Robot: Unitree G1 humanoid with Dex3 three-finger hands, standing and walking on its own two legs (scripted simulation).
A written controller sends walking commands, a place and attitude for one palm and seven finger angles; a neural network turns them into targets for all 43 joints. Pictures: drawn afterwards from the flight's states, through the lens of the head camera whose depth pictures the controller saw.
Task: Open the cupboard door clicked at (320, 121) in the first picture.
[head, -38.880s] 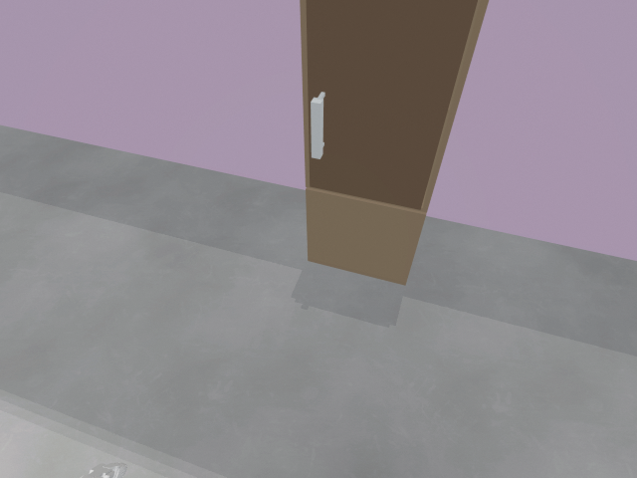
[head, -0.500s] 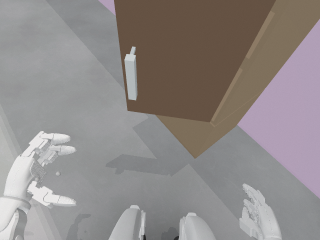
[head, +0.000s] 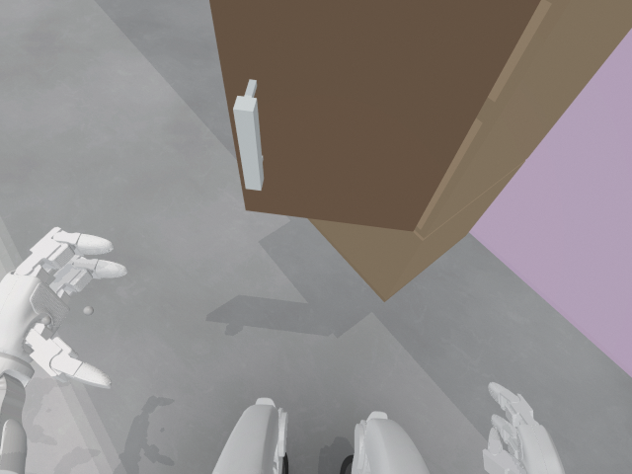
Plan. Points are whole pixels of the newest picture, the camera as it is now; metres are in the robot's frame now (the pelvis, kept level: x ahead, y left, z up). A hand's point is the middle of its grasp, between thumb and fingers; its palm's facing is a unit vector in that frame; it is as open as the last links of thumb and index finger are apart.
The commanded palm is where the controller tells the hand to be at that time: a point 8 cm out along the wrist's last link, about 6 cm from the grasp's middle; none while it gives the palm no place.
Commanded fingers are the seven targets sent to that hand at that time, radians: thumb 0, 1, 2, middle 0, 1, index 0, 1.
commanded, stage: raise the hand with hooked fingers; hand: left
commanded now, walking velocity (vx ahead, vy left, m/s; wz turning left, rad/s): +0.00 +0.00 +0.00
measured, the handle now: (253, 138) +0.57 +0.14 +0.02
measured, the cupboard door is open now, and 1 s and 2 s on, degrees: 45 45 45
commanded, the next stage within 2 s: move the hooked fingers beside the handle in 0.36 s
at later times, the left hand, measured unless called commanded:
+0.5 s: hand (106, 311) +0.28 +0.25 +0.04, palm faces -0.05 -1.00 -0.06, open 13.9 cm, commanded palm +0.27 +0.30 +0.04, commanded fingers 0.00 -0.50 0.30 -0.30 -1.20 -0.30 -1.20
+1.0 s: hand (147, 250) +0.36 +0.24 +0.03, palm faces -0.07 -1.00 -0.03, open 13.9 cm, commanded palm +0.35 +0.29 +0.03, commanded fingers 0.00 -0.50 0.30 -0.30 -1.20 -0.30 -1.20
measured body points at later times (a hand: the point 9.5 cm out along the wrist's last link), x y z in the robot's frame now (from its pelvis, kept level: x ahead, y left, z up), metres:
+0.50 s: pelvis +0.00 -0.02 +0.00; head +0.10 +0.00 +0.44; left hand +0.28 +0.31 +0.04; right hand +0.18 -0.27 -0.08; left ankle +0.04 +0.08 -0.62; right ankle +0.03 -0.12 -0.62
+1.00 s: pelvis +0.00 -0.01 -0.01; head +0.12 +0.01 +0.43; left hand +0.36 +0.29 +0.03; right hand +0.14 -0.27 -0.10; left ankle +0.04 +0.08 -0.62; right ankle +0.03 -0.12 -0.62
